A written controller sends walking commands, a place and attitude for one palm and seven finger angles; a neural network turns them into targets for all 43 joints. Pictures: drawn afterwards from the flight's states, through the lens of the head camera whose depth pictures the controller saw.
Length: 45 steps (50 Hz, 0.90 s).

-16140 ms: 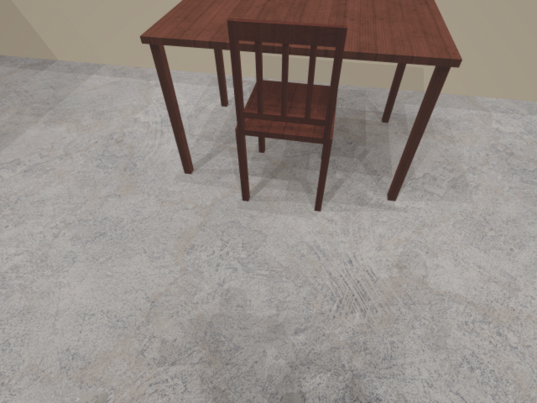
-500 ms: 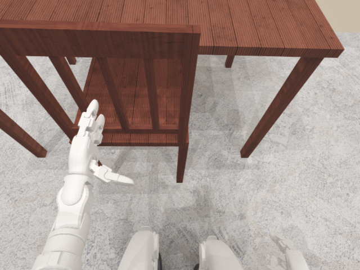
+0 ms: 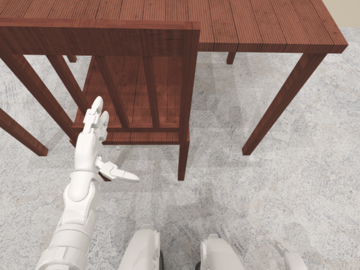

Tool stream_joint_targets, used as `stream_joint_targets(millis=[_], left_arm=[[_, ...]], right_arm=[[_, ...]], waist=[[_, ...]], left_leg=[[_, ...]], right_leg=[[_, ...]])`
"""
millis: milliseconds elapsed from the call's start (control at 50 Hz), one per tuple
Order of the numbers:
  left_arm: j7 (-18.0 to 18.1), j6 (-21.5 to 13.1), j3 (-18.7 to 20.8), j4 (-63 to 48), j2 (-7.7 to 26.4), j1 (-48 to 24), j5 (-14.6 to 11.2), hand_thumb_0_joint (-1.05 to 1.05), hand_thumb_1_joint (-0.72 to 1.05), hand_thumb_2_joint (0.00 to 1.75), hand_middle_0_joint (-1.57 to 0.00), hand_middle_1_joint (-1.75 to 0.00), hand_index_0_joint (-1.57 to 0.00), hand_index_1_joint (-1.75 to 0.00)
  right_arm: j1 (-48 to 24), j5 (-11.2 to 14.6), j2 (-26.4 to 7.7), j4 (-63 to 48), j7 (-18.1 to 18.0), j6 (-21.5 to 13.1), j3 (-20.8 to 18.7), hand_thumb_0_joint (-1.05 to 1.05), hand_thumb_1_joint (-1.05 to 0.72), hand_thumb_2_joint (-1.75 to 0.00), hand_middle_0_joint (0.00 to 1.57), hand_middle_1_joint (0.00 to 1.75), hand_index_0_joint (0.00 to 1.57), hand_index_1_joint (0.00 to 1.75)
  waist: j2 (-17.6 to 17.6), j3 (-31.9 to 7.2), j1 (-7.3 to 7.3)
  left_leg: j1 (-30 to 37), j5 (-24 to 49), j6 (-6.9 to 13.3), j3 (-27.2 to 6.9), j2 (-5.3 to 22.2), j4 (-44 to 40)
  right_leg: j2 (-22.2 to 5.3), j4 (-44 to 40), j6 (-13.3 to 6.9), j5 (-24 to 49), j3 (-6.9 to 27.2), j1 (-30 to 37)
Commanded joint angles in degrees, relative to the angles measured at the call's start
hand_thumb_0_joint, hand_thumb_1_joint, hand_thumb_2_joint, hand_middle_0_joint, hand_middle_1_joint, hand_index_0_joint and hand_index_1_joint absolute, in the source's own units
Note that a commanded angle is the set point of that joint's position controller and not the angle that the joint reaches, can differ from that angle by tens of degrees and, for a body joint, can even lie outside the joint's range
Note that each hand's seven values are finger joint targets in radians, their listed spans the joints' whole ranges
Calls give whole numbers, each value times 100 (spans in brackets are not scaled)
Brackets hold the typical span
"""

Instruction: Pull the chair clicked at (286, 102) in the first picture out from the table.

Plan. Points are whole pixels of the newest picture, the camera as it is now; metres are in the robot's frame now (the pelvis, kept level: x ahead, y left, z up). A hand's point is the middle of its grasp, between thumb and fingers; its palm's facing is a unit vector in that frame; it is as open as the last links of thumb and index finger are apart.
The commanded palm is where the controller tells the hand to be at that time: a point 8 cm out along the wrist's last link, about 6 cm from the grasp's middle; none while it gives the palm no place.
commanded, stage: aim the fingers beside a spindle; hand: left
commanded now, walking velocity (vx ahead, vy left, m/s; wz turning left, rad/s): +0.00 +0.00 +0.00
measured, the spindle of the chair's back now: (115, 96) +0.52 +0.18 +0.01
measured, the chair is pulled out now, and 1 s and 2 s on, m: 0.00 0.00 0.00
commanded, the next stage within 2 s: push the fingers through the gap in 0.18 s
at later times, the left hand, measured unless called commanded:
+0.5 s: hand (121, 140) +0.39 +0.14 +0.02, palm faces +0.01 -1.00 -0.04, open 16.9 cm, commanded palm +0.37 +0.19 +0.02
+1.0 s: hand (123, 118) +0.45 +0.15 +0.02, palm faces +0.03 -1.00 -0.03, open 17.0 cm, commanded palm +0.42 +0.19 +0.02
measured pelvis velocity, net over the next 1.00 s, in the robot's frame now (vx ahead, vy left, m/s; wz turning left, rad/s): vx -0.01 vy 0.00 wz -0.01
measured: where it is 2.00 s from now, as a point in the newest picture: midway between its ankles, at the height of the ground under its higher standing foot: outside the picture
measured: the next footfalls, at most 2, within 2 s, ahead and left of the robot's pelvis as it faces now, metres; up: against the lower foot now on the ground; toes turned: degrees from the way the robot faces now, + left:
none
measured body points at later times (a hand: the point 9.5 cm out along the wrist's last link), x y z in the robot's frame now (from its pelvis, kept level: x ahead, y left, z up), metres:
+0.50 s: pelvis +0.00 -0.01 -0.01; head +0.11 +0.00 +0.43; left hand +0.38 +0.20 +0.02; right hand +0.13 -0.26 -0.12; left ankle +0.06 +0.09 -0.62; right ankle +0.01 -0.11 -0.62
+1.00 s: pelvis -0.01 +0.00 -0.01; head +0.13 +0.01 +0.42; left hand +0.44 +0.20 +0.02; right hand +0.07 -0.27 -0.13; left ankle +0.06 +0.09 -0.62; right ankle +0.01 -0.11 -0.62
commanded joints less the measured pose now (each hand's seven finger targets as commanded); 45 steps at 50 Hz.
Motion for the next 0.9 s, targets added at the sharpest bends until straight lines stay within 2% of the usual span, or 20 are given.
stream_joint_targets(millis=[0,60,80,140,220,260,280,320,360,380,440,480,520,620,680,720,740,780,820,880], left_arm=[[26,-349,309,-990,763,-1560,20,0,-50,30,-6,-8,-6,-8],[117,-461,372,-1383,859,-1651,73,0,-50,30,-6,-8,-6,-8],[118,-447,215,-1358,659,-1489,65,0,-50,30,-6,-8,-6,-8],[130,-408,291,-1166,781,-1533,83,0,-50,30,-6,-8,-6,-8],[66,-305,245,-752,681,-1595,69,0,-50,30,-6,-8,-6,-8],[25,-361,461,-848,903,-1590,31,0,-50,30,-6,-8,-6,-8],[5,-403,339,-1024,818,-1826,14,0,-50,30,-6,-8,-6,-8],[-4,-457,369,-1104,865,-1944,14,0,-50,30,-6,-8,-6,-8],[-4,-470,320,-1008,855,-2111,49,0,-50,30,-6,-8,-6,-8],[-3,-443,240,-876,749,-2148,52,0,-50,30,-6,-8,-6,-8],[3,-391,392,-572,933,-2475,66,0,-50,30,-6,-8,-6,-8],[1,-370,435,-550,937,-2435,86,0,-50,30,-6,-8,-6,-8],[8,-319,468,-480,934,-2357,78,0,-50,30,-6,-8,-6,-8],[43,-343,514,-267,1022,-2923,125,0,-50,30,-6,-8,-6,-8],[63,-456,576,-236,1145,-3301,183,0,-50,30,-6,-8,-6,-8],[70,-466,508,-58,1022,-3476,184,0,-50,30,-6,-8,-6,-8],[70,-468,587,100,1136,-3529,187,0,-50,30,-6,-8,-6,-8],[61,-452,629,305,1163,-3607,220,0,-50,30,-6,-8,-6,-8],[46,-404,786,616,1317,-3598,224,0,-50,30,-6,-8,-6,-8],[8,-422,954,760,1498,-3736,252,0,-50,30,-6,-8,-6,-8]], right_arm=[[205,12,-862,-580,-64,-166,-360,0,-90,-90,20,30,20,30],[206,-14,-844,-619,-51,-174,-369,0,-90,-90,20,30,20,30],[185,-17,-819,-662,-35,-169,-364,0,-90,-90,20,30,20,30],[181,-2,-837,-628,-42,-149,-352,0,-90,-90,20,30,20,30],[152,16,-828,-629,-52,-115,-332,0,-90,-90,20,30,20,30],[151,26,-843,-664,-60,-139,-340,0,-90,-90,20,30,20,30],[145,14,-825,-650,-62,-157,-329,0,-90,-90,20,30,20,30],[200,1,-821,-613,-66,-188,-344,0,-90,-90,20,30,20,30],[247,-2,-840,-549,-66,-202,-345,0,-90,-90,20,30,20,30],[265,0,-837,-516,-63,-202,-353,0,-90,-90,20,30,20,30],[335,8,-866,-458,-80,-208,-343,0,-90,-90,20,30,20,30],[360,-7,-854,-470,-67,-201,-347,0,-90,-90,20,30,20,30],[398,-7,-857,-484,-49,-182,-353,0,-90,-90,20,30,20,30],[472,-10,-849,-417,-43,-137,-343,0,-90,-90,20,30,20,30],[522,-24,-870,-363,-64,-158,-352,0,-90,-90,20,30,20,30],[580,-36,-871,-308,-58,-174,-356,0,-90,-90,20,30,20,30],[625,-30,-897,-288,-60,-176,-352,0,-90,-90,20,30,20,30],[667,-53,-901,-263,-41,-152,-349,0,-90,-90,20,30,20,30],[710,-57,-918,-260,-28,-110,-343,0,-90,-90,20,30,20,30],[790,-76,-921,-279,-3,-56,-333,0,-90,-90,20,30,20,30]], waist=[[-82,-2081,-193],[236,-2542,-95],[171,-2555,-107],[59,-2322,-164],[-253,-2047,-227],[-41,-2175,-125],[31,-2317,-190],[115,-2496,-178],[166,-2452,-249],[42,-2369,-294],[-6,-2268,-329],[182,-2493,-248],[54,-2618,-232],[-55,-2387,-377],[179,-2493,-400],[123,-2538,-467],[105,-2492,-482],[224,-2540,-445],[-11,-2463,-448],[93,-2631,-403]], left_leg=[[2096,1183,-72,-433,-42,-800],[2537,1545,-109,-475,-31,-801],[2577,1573,-108,-468,-35,-821],[2331,1401,-89,-445,-41,-804],[1829,1020,-41,-344,-86,-739],[1900,1095,-51,-333,-92,-729],[2023,1197,-44,-340,-89,-705],[2136,1352,-59,-351,-77,-671],[2254,1441,-74,-427,-47,-656],[2210,1389,-65,-422,-52,-647],[1969,1178,-44,-405,-68,-615],[2124,1356,-64,-395,-77,-637],[2121,1480,-66,-381,-73,-637],[1854,1247,-36,-353,-83,-602],[2068,1204,-57,-396,-61,-601],[2092,1204,-45,-410,-64,-579],[2114,1198,-47,-456,-44,-593],[2070,1224,-56,-432,-64,-587],[1840,1172,-32,-393,-71,-560],[1791,1279,-29,-363,-89,-519]], right_leg=[[21,-1050,12,1365,274,422],[18,-957,-19,1576,254,453],[23,-978,-11,1599,240,494],[34,-1013,-4,1528,265,500],[13,-1115,37,1350,358,613],[10,-1085,9,1403,390,657],[2,-1067,18,1506,396,651],[6,-1018,14,1622,396,679],[21,-957,6,1622,337,440],[21,-990,17,1585,337,414],[31,-1011,18,1400,375,400],[25,-986,3,1559,379,487],[29,-974,9,1712,369,598],[36,-1023,41,1550,409,542],[42,-1011,18,1379,398,321],[55,-1031,21,1361,388,290],[70,-1003,12,1309,366,184],[59,-987,7,1334,366,229],[72,-1024,18,1357,408,370],[75,-970,13,1491,434,480]])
